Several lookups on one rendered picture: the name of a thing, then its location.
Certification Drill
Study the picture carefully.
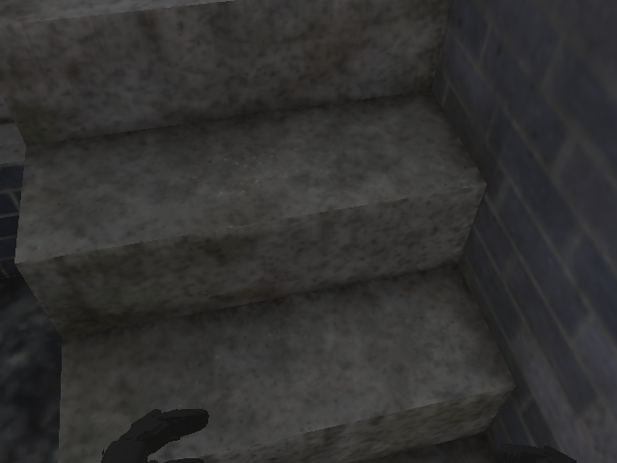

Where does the robot left hand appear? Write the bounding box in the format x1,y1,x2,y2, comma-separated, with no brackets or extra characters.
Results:
101,409,209,463

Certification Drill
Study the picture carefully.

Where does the robot right hand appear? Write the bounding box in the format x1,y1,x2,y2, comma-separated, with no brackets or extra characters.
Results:
492,444,577,463

